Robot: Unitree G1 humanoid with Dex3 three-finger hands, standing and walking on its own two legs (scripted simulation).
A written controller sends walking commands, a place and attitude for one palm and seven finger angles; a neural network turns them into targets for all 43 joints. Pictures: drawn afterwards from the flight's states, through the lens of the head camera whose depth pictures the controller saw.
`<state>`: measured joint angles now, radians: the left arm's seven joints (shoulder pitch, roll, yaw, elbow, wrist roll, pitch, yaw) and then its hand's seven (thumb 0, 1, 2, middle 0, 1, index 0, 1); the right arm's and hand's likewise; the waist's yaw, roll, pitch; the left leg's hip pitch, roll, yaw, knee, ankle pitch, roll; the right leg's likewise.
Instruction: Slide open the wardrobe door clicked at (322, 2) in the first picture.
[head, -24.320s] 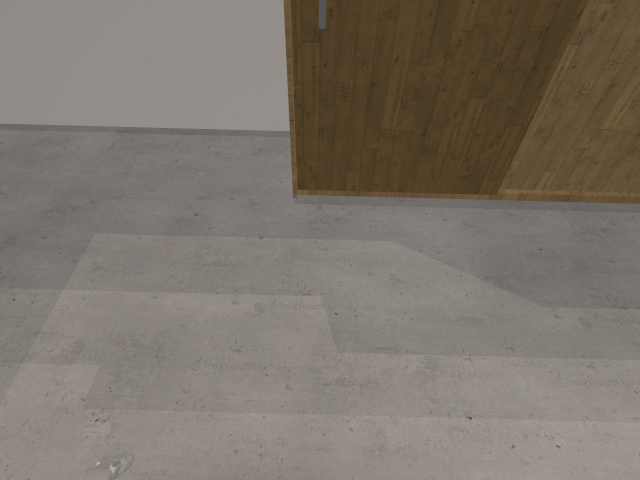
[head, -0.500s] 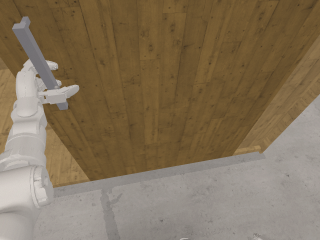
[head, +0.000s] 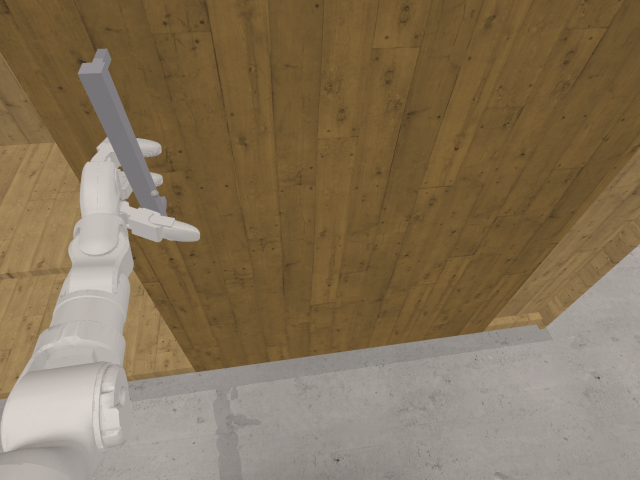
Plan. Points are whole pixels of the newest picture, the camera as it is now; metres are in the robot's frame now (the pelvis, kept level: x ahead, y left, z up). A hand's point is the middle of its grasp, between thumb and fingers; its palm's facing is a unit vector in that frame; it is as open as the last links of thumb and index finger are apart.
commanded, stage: slip the hand off the handle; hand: left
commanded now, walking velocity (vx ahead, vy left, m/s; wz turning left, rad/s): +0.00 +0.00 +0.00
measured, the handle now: (135, 153) +0.49 +0.25 +0.14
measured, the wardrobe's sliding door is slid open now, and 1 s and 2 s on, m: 0.67 0.67 0.67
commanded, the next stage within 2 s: draw the hand back to the body in 1.18 s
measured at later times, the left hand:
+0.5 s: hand (87, 204) +0.43 +0.30 +0.10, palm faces +0.32 -0.92 -0.22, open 14.4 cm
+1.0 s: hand (71, 262) +0.34 +0.29 +0.10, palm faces +0.35 -0.92 -0.19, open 14.7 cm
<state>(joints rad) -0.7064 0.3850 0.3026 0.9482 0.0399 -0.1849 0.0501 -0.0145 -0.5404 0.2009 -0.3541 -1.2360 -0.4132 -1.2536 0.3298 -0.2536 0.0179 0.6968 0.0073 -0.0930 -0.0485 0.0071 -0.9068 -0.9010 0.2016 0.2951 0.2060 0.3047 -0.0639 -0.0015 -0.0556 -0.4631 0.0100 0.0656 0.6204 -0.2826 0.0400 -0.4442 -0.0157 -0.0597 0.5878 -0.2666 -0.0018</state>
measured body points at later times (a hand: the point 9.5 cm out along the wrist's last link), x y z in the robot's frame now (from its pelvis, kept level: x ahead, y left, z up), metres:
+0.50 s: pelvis +0.01 +0.00 +0.00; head +0.05 +0.02 +0.44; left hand +0.40 +0.35 +0.12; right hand +0.07 -0.27 -0.11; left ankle +0.02 +0.09 -0.73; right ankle +0.02 -0.12 -0.73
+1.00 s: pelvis +0.01 +0.00 +0.00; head +0.02 -0.01 +0.45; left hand +0.31 +0.34 +0.11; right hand +0.18 -0.24 -0.09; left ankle +0.02 +0.09 -0.73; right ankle +0.02 -0.12 -0.73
